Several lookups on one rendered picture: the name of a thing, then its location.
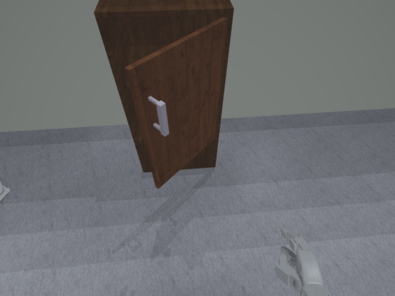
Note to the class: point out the robot right hand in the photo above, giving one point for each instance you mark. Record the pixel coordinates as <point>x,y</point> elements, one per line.
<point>303,268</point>

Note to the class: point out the right robot forearm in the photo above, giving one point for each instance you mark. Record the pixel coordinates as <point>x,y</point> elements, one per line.
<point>314,290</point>

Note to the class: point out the cupboard door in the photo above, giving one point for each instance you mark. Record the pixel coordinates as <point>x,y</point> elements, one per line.
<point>187,76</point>

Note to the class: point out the handle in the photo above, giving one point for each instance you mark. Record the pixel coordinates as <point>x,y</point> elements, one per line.
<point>162,116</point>

